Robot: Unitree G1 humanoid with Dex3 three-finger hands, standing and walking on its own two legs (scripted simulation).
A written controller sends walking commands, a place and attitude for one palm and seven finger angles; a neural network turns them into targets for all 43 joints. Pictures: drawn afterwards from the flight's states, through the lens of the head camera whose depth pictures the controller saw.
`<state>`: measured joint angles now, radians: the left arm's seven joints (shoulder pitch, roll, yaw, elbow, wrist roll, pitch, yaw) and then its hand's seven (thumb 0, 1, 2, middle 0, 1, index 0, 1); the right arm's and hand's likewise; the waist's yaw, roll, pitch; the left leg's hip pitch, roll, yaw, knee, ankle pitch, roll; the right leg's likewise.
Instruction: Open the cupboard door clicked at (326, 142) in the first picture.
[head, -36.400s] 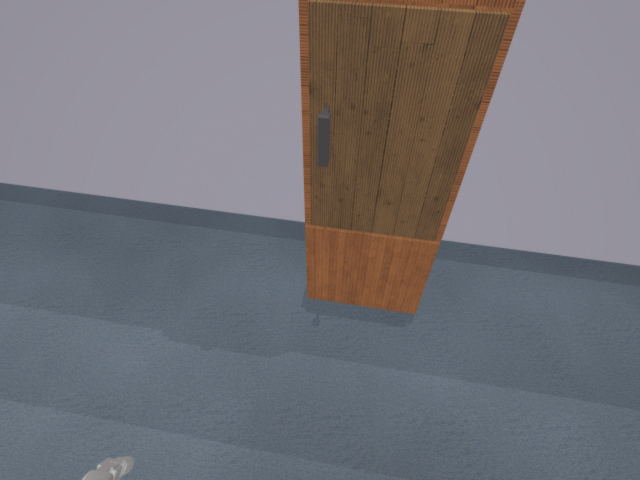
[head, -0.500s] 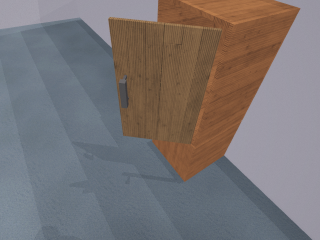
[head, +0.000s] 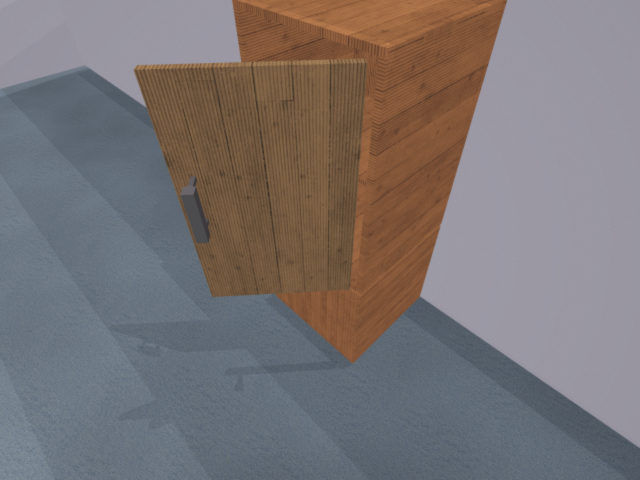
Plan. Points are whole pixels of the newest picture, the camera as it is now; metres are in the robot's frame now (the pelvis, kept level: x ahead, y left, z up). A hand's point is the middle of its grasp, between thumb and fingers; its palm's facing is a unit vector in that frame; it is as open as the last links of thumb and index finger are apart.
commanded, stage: shuffle to correct the standing spot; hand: left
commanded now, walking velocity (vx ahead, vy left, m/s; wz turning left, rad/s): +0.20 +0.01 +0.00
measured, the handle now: (198, 209) +0.62 +0.25 -0.03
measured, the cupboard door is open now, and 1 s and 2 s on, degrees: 49 49 49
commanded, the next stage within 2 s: come to a stop and stand still in 0.22 s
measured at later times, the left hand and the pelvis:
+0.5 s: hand out of the picture +0.08 +0.21 -0.19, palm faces +0.09 -0.99 -0.14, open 7.4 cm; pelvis +0.10 +0.04 -0.01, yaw +1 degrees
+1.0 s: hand out of the picture +0.15 +0.18 -0.17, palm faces +0.08 -0.98 -0.21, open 7.3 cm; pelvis +0.07 +0.00 -0.01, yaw +2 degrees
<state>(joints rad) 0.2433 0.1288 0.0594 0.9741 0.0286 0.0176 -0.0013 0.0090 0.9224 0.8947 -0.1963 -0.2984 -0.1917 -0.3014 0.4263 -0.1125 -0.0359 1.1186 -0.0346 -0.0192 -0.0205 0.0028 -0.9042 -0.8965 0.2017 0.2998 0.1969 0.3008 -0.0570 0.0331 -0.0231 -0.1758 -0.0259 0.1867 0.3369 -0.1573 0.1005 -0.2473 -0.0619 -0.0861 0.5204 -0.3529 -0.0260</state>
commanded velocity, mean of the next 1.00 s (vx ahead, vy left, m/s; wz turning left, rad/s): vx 0.01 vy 0.01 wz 0.00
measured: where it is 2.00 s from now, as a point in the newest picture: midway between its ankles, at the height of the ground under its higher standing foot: outside the picture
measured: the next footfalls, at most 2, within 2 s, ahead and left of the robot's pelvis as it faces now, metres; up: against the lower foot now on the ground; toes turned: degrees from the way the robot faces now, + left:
right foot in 0.02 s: +0.06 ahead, -0.14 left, +0.00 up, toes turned -6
left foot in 0.34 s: +0.17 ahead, +0.14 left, +0.00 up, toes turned +9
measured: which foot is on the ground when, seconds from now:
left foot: down 0.00-0.04, up 0.06-0.32, down 0.34-0.74, up 0.76-1.00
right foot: up 0.00-0.00, down 0.02-0.34, up 0.36-0.72, down 0.74-1.00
